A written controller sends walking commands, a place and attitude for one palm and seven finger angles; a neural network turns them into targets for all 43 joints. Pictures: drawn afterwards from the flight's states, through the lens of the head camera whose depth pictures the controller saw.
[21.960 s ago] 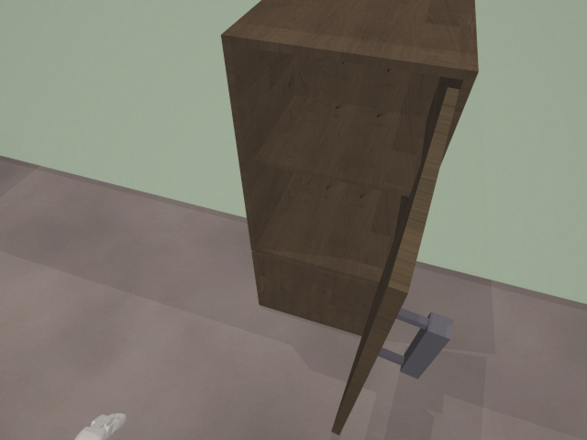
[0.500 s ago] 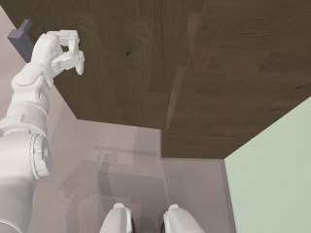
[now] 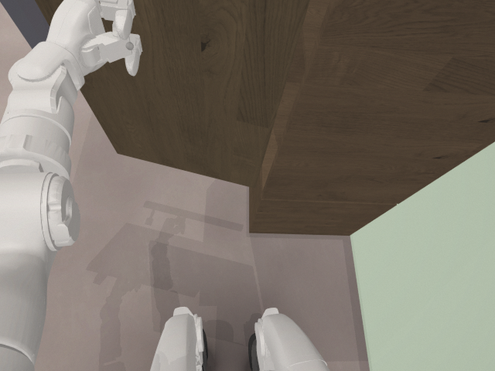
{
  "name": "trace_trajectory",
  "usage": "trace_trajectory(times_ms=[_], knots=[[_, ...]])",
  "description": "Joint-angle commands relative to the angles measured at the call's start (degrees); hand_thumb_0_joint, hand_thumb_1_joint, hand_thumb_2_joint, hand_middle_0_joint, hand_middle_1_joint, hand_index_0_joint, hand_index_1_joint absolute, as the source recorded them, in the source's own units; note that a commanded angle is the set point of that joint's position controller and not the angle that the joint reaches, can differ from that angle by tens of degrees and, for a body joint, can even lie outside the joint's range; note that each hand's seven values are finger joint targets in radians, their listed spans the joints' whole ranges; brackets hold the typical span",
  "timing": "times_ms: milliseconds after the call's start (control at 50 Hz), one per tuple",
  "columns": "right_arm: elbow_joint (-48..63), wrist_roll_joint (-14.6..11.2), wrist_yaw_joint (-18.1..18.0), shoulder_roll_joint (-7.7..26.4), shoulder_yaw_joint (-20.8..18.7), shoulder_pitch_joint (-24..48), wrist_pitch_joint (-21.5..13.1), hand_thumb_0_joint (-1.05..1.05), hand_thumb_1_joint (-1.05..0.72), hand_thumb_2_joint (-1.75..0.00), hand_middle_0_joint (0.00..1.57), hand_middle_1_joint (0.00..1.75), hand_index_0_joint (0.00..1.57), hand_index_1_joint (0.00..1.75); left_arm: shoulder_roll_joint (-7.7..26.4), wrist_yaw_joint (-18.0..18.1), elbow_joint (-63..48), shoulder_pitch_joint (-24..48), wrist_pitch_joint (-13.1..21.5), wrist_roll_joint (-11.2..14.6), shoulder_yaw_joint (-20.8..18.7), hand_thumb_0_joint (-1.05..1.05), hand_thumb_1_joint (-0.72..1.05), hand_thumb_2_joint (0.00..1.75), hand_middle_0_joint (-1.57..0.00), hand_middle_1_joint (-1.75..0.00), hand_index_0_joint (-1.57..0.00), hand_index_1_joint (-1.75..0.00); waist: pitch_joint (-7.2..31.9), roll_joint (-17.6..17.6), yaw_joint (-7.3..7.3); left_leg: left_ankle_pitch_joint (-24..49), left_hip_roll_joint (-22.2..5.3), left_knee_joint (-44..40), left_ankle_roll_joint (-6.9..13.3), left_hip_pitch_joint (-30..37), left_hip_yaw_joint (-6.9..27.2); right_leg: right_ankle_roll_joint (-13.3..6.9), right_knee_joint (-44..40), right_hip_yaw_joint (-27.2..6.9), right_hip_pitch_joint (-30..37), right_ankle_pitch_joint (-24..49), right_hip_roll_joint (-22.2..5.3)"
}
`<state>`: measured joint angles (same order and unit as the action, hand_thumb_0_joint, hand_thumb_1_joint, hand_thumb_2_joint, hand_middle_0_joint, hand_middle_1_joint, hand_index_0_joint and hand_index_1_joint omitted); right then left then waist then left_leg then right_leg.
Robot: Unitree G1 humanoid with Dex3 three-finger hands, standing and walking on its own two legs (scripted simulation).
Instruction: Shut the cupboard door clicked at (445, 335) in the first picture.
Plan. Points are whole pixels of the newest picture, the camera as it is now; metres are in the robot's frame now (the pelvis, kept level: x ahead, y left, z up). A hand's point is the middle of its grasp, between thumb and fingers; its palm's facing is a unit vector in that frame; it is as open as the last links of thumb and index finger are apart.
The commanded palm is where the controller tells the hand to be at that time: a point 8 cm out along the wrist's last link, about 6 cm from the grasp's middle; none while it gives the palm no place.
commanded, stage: pull the fist back off the door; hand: left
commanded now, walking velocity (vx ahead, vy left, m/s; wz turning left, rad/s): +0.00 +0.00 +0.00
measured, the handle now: (46, 23) +0.61 +0.23 +0.12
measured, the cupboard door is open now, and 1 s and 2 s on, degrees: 77 69 69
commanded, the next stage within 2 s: draw the hand back to the body in 0.86 s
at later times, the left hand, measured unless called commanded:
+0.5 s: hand (135, 42) +0.56 +0.11 +0.13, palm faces +0.11 -0.99 +0.01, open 3.1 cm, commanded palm +0.51 +0.15 +0.13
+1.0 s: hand (144, 83) +0.49 +0.10 +0.13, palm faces +0.06 -1.00 -0.05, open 3.1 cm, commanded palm +0.45 +0.15 +0.13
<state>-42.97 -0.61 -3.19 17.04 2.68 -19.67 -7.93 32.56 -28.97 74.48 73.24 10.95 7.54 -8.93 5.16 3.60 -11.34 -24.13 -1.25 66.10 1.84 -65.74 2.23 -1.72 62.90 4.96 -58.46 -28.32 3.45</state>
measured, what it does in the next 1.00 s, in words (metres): stands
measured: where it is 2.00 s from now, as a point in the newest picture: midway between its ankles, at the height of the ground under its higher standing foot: outside the picture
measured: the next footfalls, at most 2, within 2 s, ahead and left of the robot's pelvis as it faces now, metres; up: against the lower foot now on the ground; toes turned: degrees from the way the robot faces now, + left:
none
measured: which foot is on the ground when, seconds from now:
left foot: down 0.00-1.00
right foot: down 0.00-1.00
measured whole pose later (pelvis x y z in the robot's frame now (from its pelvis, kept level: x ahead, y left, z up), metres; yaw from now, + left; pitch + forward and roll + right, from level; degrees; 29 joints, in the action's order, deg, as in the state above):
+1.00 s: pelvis +0.02 -0.02 +0.04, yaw +1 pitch +14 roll -1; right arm -37.2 -0.8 1.4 13.8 -0.2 -14.7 0.4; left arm 11.6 3.6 58.6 44.7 20.9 3.7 -9.8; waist 7.2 2.2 -5.5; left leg -22.9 -0.4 55.1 0.7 -46.6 0.2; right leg -2.4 54.7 2.6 -41.3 -27.9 2.6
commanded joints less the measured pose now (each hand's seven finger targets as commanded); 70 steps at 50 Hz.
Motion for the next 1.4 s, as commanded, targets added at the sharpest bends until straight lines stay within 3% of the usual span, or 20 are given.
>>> trace_trajectory(times_ms=[0, 60, 120, 160, 200, 240, 320, 380, 460, 560, 620, 720, 780, 840, 920, 960, 1020, 1080, 1200, 1380], knots=[[2.7, 0.3, 1.0, 8.9, -3.4, -14.6, -1.1, 0.00, -0.90, -0.90, 0.20, 0.30, 0.20, 0.30, 2.0, 16.5, -10.8, 35.4, 0.6, 3.1, -9.6, 0.00, 0.90, 0.90, -1.30, -1.50, -1.30, -1.50, 30.3, 8.1, -4.77, 11.9, -2.2, -7.5, 0.4, 34.5, 7.1, 0.4, -10.1, -2.4, -4.0, 9.0, 0.1], [3.1, 2.3, 3.1, 8.7, -4.2, -16.6, -0.2, 0.00, -0.90, -0.90, 0.20, 0.30, 0.20, 0.30, -0.5, 27.7, -10.0, 34.5, 0.8, 0.2, -11.5, 0.00, 0.90, 0.90, -1.30, -1.50, -1.30, -1.50, 29.2, 4.7, -5.84, 9.8, -1.9, -7.6, 0.3, 31.6, 7.4, 1.1, -9.7, -2.1, -4.4, 8.6, -0.3], [4.2, 4.9, 5.7, 8.2, -4.3, -18.2, 0.8, 0.00, -0.90, -0.90, 0.20, 0.30, 0.20, 0.30, 3.1, 38.4, -15.0, 32.4, 6.6, -7.8, -13.6, 0.00, 0.90, 0.90, -1.30, -1.50, -1.30, -1.50, 34.1, 7.8, -3.57, 15.8, -1.3, -5.7, 0.0, 32.8, 6.8, 0.8, -7.6, -1.9, -3.5, 10.7, -0.1], [4.8, 5.6, 7.3, 8.2, -4.9, -19.1, 2.3, 0.00, -0.90, -0.90, 0.20, 0.30, 0.20, 0.30, 4.3, 40.4, -15.3, 27.9, 9.7, -13.1, -12.4, 0.00, 0.90, 0.90, -1.30, -1.50, -1.30, -1.50, 35.7, 9.5, -2.73, 19.1, -1.6, -5.7, -0.5, 35.3, 6.3, 0.3, -7.4, -1.9, -3.0, 12.2, 0.2], [5.7, 5.4, 8.1, 8.2, -5.4, -19.2, 3.8, 0.00, -0.90, -0.90, 0.20, 0.30, 0.20, 0.30, 3.3, 39.2, -16.5, 24.6, 11.4, -14.5, -10.6, 0.00, 0.90, 0.90, -1.30, -1.50, -1.30, -1.50, 37.1, 9.8, -2.18, 20.1, -1.3, -6.5, -0.6, 36.6, 5.1, 0.1, -8.6, -2.3, 0.9, 14.1, 0.5], [6.6, 4.5, 7.8, 8.8, -5.5, -19.6, 5.5, 0.00, -0.90, -0.90, 0.20, 0.30, 0.20, 0.30, 5.5, 36.2, -13.9, 20.1, 10.3, -13.5, -12.0, 0.00, 0.90, 0.90, -1.30, -1.50, -1.30, -1.50, 35.9, 5.6, -1.98, 19.3, -0.9, -8.1, -0.1, 34.2, 3.9, 0.3, -10.4, -2.9, 6.7, 16.6, 0.8], [8.6, 2.5, 6.4, 8.4, -5.6, -18.5, 7.3, 0.00, -0.90, -0.90, 0.20, 0.30, 0.20, 0.30, 5.2, 31.5, -17.2, 15.5, 8.0, -6.5, -14.9, 0.00, 0.90, 0.90, -1.30, -1.50, -1.30, -1.50, 35.1, 0.8, 0.11, 16.9, 0.1, -11.6, 0.4, 31.5, 1.7, 0.8, -14.3, -4.3, 17.7, 20.2, 1.1], [8.6, 2.0, 5.6, 7.4, -5.6, -17.2, 7.1, 0.00, -0.90, -0.90, 0.20, 0.30, 0.20, 0.30, 5.5, 31.2, -22.8, 13.6, 10.9, -3.9, -16.6, 0.00, 0.90, 0.90, -1.30, -1.50, -1.30, -1.50, 32.1, -0.6, 1.22, 16.8, 0.2, -12.8, 0.6, 30.4, 0.3, 1.2, -15.6, -5.2, 21.6, 22.9, 0.9], [7.4, 2.2, 6.0, 6.4, -6.0, -16.4, 6.5, 0.00, -0.90, -0.90, 0.20, 0.30, 0.20, 0.30, -1.6, 31.8, -25.2, 6.9, 15.9, -5.7, -10.6, 0.00, 0.90, 0.90, -1.30, -1.50, -1.30, -1.50, 28.0, 2.2, 1.34, 19.6, 0.1, -13.0, 0.5, 35.3, 0.1, 0.9, -15.4, -4.6, 18.2, 24.8, 0.6], [8.2, 1.1, 6.5, 6.6, -6.6, -14.6, 8.1, 0.00, -0.90, -0.90, 0.20, 0.30, 0.20, 0.30, -8.5, 29.0, -20.2, -7.9, 12.1, -3.9, -6.1, 0.00, 0.90, 0.90, -1.30, -1.50, -1.30, -1.50, 22.4, -0.8, 2.82, 19.8, 1.0, -15.3, 0.4, 34.9, -1.3, 1.0, -17.6, -4.5, 20.7, 27.2, 0.1], [9.5, 0.4, 6.1, 6.6, -6.9, -12.2, 8.4, 0.00, -0.90, -0.90, 0.20, 0.30, 0.20, 0.30, -11.0, 28.2, -26.1, -8.3, 10.9, -0.9, -5.2, 0.00, 0.90, 0.90, -1.30, -1.50, -1.30, -1.50, 22.4, -1.2, 3.44, 20.1, 1.4, -15.8, 0.7, 36.8, -1.9, 1.2, -18.8, -4.8, 22.5, 28.9, -0.1], [9.4, 0.2, 5.2, 5.5, -7.1, -8.1, 7.0, 0.00, -0.90, -0.90, 0.20, 0.30, 0.20, 0.30, -13.4, 31.2, -41.8, -2.0, 17.4, -0.4, -1.8, 0.00, 0.90, 0.90, -1.30, -1.50, -1.30, -1.50, 26.4, 0.9, 3.30, 22.6, 1.1, -14.6, 0.5, 43.5, -0.7, 1.1, -16.7, -4.5, 21.4, 29.7, -0.4], [8.2, 0.4, 5.1, 5.1, -7.1, -6.5, 6.3, 0.00, -0.90, -0.90, 0.20, 0.30, 0.20, 0.30, -13.8, 33.1, -41.5, -2.9, 19.4, -2.6, -0.5, 0.00, 0.90, 0.90, -1.30, -1.50, -1.30, -1.50, 26.6, 0.9, 3.48, 22.7, 0.9, -14.1, 0.2, 44.0, -0.3, 1.2, -15.3, -4.4, 19.9, 29.4, -0.7], [7.2, 0.3, 4.5, 5.3, -6.7, -5.6, 6.9, 0.00, -0.90, -0.90, 0.20, 0.30, 0.20, 0.30, -12.5, 33.7, -33.0, -3.6, 17.1, -4.6, -0.8, 0.00, 0.90, 0.90, -1.30, -1.50, -1.30, -1.50, 21.6, -3.4, 2.61, 17.2, 1.2, -14.7, 0.5, 39.1, -0.4, 1.8, -16.2, -4.9, 18.8, 26.2, -1.2], [8.0, 0.0, 3.7, 5.9, -6.1, -4.5, 7.7, 0.00, -0.90, -0.90, 0.20, 0.30, 0.20, 0.30, -10.2, 33.0, -26.7, -3.9, 12.9, -3.6, -3.5, 0.00, 0.90, 0.90, -1.30, -1.50, -1.30, -1.50, 20.9, -4.6, 3.49, 12.9, 1.6, -16.0, 0.5, 35.8, -0.7, 1.8, -18.0, -5.6, 21.3, 22.8, -1.5], [8.4, -0.3, 3.6, 5.5, -5.6, -3.8, 7.4, 0.00, -0.90, -0.90, 0.20, 0.30, 0.20, 0.30, -12.9, 32.5, -26.0, -1.1, 12.1, -2.0, -2.0, 0.00, 0.90, 0.90, -1.30, -1.50, -1.30, -1.50, 21.2, -3.7, 2.73, 13.2, 1.5, -16.0, 0.5, 36.4, -0.6, 1.6, -18.2, -5.3, 20.5, 22.6, -1.5], [10.7, -0.1, 3.6, 6.1, -5.6, -3.4, 7.2, 0.00, -0.90, -0.90, 0.20, 0.30, 0.20, 0.30, -6.9, 31.6, -31.5, -9.7, 13.6, -0.4, -8.2, 0.00, 0.90, 0.90, -1.30, -1.50, -1.30, -1.50, 28.5, -3.3, 7.48, 18.3, 1.7, -16.7, 0.2, 39.0, -0.7, 1.0, -17.0, -5.4, 27.8, 27.5, -1.3], [12.5, -0.6, 4.0, 5.1, -5.5, -2.2, 6.7, 0.00, -0.90, -0.90, 0.20, 0.30, 0.20, 0.30, -10.0, 30.0, -41.2, -15.4, 15.0, -0.3, -4.8, 0.00, 0.90, 0.90, -1.30, -1.50, -1.30, -1.50, 30.2, -1.5, 8.31, 22.2, 1.5, -17.6, 0.4, 42.7, -1.5, 1.1, -17.3, -5.1, 29.9, 31.3, -1.3], [15.0, -2.5, 2.9, 5.3, -5.2, 0.7, 7.4, 0.00, -0.90, -0.90, 0.20, 0.30, 0.20, 0.30, -8.8, 26.8, -48.7, -29.5, 7.9, 3.2, -5.5, 0.00, 0.90, 0.90, -1.30, -1.50, -1.30, -1.50, 17.5, -9.4, 9.13, 13.4, 1.9, -23.2, 1.4, 37.4, -3.3, 2.8, -24.7, -6.9, 35.9, 27.0, -2.2], [15.5, -3.6, 0.6, 4.3, -4.0, 7.2, 3.7, 0.00, -0.90, -0.90, 0.20, 0.30, 0.20, 0.30, -10.3, 23.8, -66.8, -37.8, 6.1, 5.5, -1.4, 0.00, 0.90, 0.90, -1.27, -1.47, -1.27, -1.47, 11.9, -2.0, 10.06, 10.9, 1.7, -28.6, 1.5, 46.7, -2.0, 1.4, -29.0, -5.5, 35.3, 18.0, -2.0]])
